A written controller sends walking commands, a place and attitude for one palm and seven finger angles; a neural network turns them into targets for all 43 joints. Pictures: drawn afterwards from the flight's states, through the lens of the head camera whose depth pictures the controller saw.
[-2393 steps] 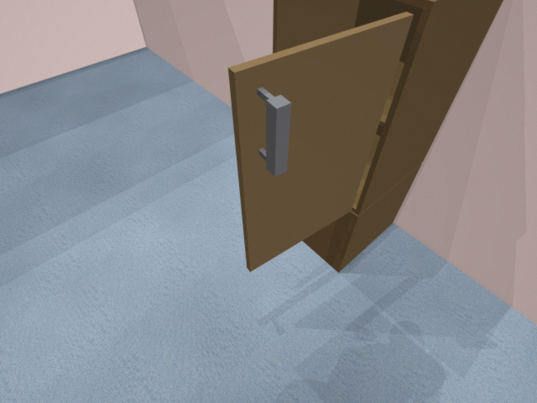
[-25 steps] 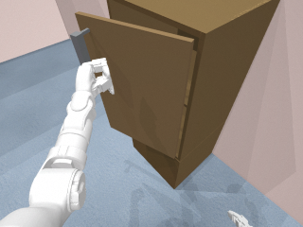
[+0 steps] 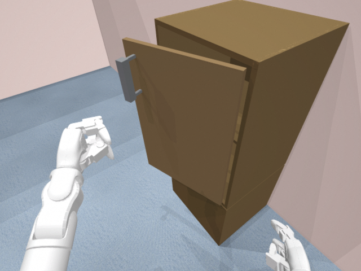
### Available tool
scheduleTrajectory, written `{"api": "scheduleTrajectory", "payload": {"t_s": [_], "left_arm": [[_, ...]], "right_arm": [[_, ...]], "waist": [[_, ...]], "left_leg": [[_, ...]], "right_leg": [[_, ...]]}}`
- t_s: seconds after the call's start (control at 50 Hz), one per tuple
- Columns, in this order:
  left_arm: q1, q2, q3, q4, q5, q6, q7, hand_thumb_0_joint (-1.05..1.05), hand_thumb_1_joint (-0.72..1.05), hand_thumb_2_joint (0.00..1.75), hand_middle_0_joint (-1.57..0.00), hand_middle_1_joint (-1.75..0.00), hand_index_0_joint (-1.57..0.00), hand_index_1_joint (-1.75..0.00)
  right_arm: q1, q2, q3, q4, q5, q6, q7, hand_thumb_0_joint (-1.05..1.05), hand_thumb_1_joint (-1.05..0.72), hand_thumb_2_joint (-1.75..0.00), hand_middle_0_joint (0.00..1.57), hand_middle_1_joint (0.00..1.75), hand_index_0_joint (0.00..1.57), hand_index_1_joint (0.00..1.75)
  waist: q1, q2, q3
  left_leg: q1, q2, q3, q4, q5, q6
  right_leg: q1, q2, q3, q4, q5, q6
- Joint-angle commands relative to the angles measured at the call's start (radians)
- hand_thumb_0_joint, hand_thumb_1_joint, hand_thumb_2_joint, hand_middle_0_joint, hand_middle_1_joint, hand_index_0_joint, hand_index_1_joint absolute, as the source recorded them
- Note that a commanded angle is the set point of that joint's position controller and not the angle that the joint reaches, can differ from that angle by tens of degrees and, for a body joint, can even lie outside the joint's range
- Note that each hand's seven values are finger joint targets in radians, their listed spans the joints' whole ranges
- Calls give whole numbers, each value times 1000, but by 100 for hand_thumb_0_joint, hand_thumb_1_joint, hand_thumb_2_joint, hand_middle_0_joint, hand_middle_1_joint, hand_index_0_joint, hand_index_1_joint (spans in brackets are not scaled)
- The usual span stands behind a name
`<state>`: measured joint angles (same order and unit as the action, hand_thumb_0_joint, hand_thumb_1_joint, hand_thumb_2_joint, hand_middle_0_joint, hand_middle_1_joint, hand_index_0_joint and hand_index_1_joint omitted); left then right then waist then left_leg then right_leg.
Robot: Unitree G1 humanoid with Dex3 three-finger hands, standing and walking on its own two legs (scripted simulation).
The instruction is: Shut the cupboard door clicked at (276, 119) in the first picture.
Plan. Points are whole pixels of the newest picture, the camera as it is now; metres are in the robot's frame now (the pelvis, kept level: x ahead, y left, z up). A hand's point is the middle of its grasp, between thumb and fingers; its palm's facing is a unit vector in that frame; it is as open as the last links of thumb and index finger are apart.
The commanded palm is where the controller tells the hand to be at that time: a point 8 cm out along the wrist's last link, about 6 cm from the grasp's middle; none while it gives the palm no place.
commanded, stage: draw the hand back to the body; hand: left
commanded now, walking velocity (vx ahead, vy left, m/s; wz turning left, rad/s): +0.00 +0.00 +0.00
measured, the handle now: (131, 78) +0.64 +0.21 +0.14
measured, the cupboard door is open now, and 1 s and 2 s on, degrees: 18 18 18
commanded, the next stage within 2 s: step back with the hand held close in 0.96 s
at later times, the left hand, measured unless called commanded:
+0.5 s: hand (47, 181) +0.23 +0.26 +0.16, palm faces +0.42 -0.83 -0.38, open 5.4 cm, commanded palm +0.17 +0.30 +0.18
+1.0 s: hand (29, 193) +0.20 +0.27 +0.16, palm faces +0.48 -0.78 -0.39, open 7.4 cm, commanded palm +0.15 +0.31 +0.18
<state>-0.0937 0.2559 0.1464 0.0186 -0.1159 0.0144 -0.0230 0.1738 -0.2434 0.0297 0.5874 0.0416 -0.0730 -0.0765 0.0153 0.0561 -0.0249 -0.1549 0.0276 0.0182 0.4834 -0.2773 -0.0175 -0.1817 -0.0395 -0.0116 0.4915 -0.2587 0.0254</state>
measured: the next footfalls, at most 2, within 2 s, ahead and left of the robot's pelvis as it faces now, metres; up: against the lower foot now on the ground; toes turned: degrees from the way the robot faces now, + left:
none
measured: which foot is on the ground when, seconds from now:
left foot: down 0.00-1.00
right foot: down 0.00-1.00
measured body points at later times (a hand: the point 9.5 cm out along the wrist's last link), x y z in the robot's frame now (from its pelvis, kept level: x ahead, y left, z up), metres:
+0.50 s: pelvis +0.02 +0.01 +0.00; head +0.00 -0.02 +0.45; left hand +0.20 +0.30 +0.18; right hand +0.20 -0.21 -0.09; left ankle -0.01 +0.13 -0.74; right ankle +0.01 -0.14 -0.74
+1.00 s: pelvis +0.02 +0.00 +0.00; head -0.01 -0.02 +0.45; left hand +0.17 +0.31 +0.19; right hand +0.21 -0.20 -0.08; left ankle -0.01 +0.13 -0.74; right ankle +0.01 -0.14 -0.74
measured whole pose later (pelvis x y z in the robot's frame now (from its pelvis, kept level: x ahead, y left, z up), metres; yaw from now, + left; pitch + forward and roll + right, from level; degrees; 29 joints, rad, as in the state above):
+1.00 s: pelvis +0.02 +0.00 +0.00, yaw +1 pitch -5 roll +0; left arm 0.44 0.33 0.35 -0.37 -0.06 -0.08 0.10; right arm 0.19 -0.20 0.02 0.63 0.00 -0.09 -0.08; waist 0.07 0.06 0.00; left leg -0.07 0.02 0.01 0.42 -0.27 -0.01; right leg -0.08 -0.04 -0.03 0.41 -0.25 0.03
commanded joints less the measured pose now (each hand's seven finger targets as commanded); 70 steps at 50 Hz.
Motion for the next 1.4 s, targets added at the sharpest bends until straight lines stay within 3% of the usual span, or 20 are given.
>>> {"api": "scheduleTrajectory", "payload": {"t_s": [0.0, 0.02, 0.08, 0.16, 0.22, 0.24, 0.36, 0.56, 0.68, 0.72, 0.88, 0.94, 1.06, 1.08, 1.1, 1.14, 1.22, 1.26, 1.32, 1.38], "left_arm": [[-242, 154, 51, -299, 35, -108, 77, 0, 90, 90, -97, -114, -97, -114], [-238, 181, 69, -330, 41, -118, 86, 0, 90, 90, -94, -111, -94, -111], [-193, 175, 76, -395, 51, -132, 103, 0, 90, 90, -86, -102, -86, -102], [-58, 193, 114, -430, 50, -135, 111, 0, 90, 90, -75, -90, -75, -90], [65, 211, 154, -429, 49, -133, 112, 0, 90, 90, -67, -81, -67, -81], [96, 197, 153, -450, 49, -134, 111, 0, 90, 90, -64, -78, -64, -78], [286, 238, 238, -535, 47, -141, 114, 0, 90, 90, -47, -60, -47, -60], [500, 285, 351, -615, 46, -157, 137, 0, 90, 90, -20, -30, -20, -30], [398, 242, 284, -591, 58, -153, 148, 0, 90, 90, -20, -30, -20, -30], [395, 271, 309, -587, 60, -154, 151, 0, 90, 90, -20, -30, -20, -30], [427, 268, 324, -605, 55, -160, 146, 0, 90, 90, -20, -30, -20, -30], [444, 261, 322, -584, 51, -156, 142, 0, 90, 90, -20, -30, -20, -30], [443, 267, 324, -594, 54, -160, 141, 0, 90, 90, -20, -30, -20, -30], [308, 395, 444, -675, 60, -199, 151, 0, 90, 90, -20, -30, -20, -30], [421, 323, 388, -575, 55, -201, 144, 0, 90, 90, -20, -30, -20, -30], [502, 290, 352, -558, 58, -207, 137, 0, 90, 90, -20, -30, -20, -30], [568, 315, 372, -613, 54, -212, 146, 0, 90, 90, -20, -30, -20, -30], [588, 323, 383, -633, 50, -212, 151, 0, 90, 90, -20, -30, -20, -30], [597, 364, 418, -669, 48, -212, 160, 0, 90, 90, -20, -30, -20, -30], [599, 350, 409, -688, 47, -217, 166, 0, 90, 90, -20, -30, -20, -30]], "right_arm": [[-106, -83, -26, -129, -16, -28, -7, 0, -90, -90, 20, 30, 20, 30], [-105, -86, -27, -123, -19, -27, -10, 0, -90, -90, 20, 30, 20, 30], [-113, -73, -23, -122, -26, -25, -12, 0, -90, -90, 20, 30, 20, 30], [-124, -71, -22, -119, -32, -24, -10, 0, -90, -90, 20, 30, 20, 30], [-129, -76, -26, -119, -37, -21, -9, 0, -90, -90, 20, 30, 20, 30], [-130, -70, -28, -123, -35, -18, -7, 0, -90, -90, 20, 30, 20, 30], [-124, -68, -40, -128, -38, -18, 0, 0, -90, -90, 20, 30, 20, 30], [-110, -66, -54, -124, -34, -45, -9, 0, -90, -90, 20, 30, 20, 30], [-104, -78, -55, -106, -37, -64, -18, 0, -90, -90, 20, 30, 20, 30], [-107, -82, -55, -101, -38, -67, -22, 0, -90, -90, 20, 30, 20, 30], [-118, -66, -46, -110, -42, -69, -15, 0, -90, -90, 20, 30, 20, 30], [-118, -64, -45, -111, -41, -68, -14, 0, -90, -90, 20, 30, 20, 30], [-117, -69, -50, -110, -41, -71, -13, 0, -90, -90, 20, 30, 20, 30], [-113, -94, -54, -146, -32, -47, -6, 0, -90, -90, 20, 30, 20, 30], [-103, -80, -53, -122, -34, -31, -8, 0, -90, -90, 20, 30, 20, 30], [-108, -83, -62, -132, -35, -6, -6, 0, -90, -90, 20, 30, 20, 30], [-106, -102, -80, -156, -34, 34, -11, 0, -90, -90, 20, 30, 20, 30], [-102, -102, -82, -176, -31, 52, -15, 0, -90, -90, 20, 30, 20, 30], [-104, -107, -87, -191, -31, 69, -24, 0, -90, -90, 20, 30, 20, 30], [-94, -104, -86, -206, -28, 76, -27, 0, -90, -90, 20, 30, 20, 30]], "waist": [[-5, -59, -80], [-3, -37, -87], [3, 34, -130], [16, 23, -120], [29, -39, -93], [28, -11, -99], [45, -11, -111], [55, 12, -53], [33, -8, 9], [42, -2, -8], [53, 43, -18], [52, 10, -4], [53, 14, -21], [22, 26, 14], [12, -54, 5], [8, -86, -27], [4, -13, -111], [4, -11, -140], [4, -3, -166], [2, 17, -149]], "left_leg": [[44, -36, 16, -122, 105, 40], [57, -34, 17, -125, 115, 40], [94, -38, 15, -127, 173, 36], [94, -35, 12, -131, 220, 32], [75, -32, 10, -131, 249, 34], [81, -31, 14, -127, 266, 33], [74, -27, 14, -107, 363, 30], [46, -22, 17, -108, 334, 27], [47, -26, 8, -129, 231, 33], [52, -28, 8, -133, 207, 36], [38, -30, 8, -134, 234, 28], [31, -27, 10, -136, 231, 29], [41, -27, 13, -135, 230, 30], [-51, -5, 1, -80, 167, 53], [-48, -8, -12, -51, 167, 51], [-41, -7, -9, -19, 209, 45], [-26, 18, -18, -34, 380, 38], [-38, 29, -23, -41, 436, 36], [-55, 36, -28, -50, 449, 37], [-121, 45, -32, -73, 368, 43]], "right_leg": [[24, 41, -31, -123, 98, -31], [37, 42, -27, -132, 104, -33], [79, 39, -34, -121, 166, -40], [109, 39, -37, -124, 213, -38], [122, 41, -41, -129, 238, -34], [128, 37, -40, -120, 254, -35], [152, 32, -49, -99, 328, -29], [120, 33, -55, -104, 272, -26], [63, 35, -56, -126, 169, -24], [74, 35, -50, -134, 147, -26], [109, 35, -48, -126, 183, -31], [105, 34, -48, -131, 182, -28], [104, 35, -47, -133, 178, -27], [52, -16, 34, -176, 233, -33], [36, -45, 36, -180, 250, -40], [19, -66, 33, -163, 302, -42], [43, -43, -1, -85, 397, -27], [63, -28, -7, -51, 430, -19], [76, -17, -6, -24, 452, -11], [86, -4, -5, -7, 392, -5]]}}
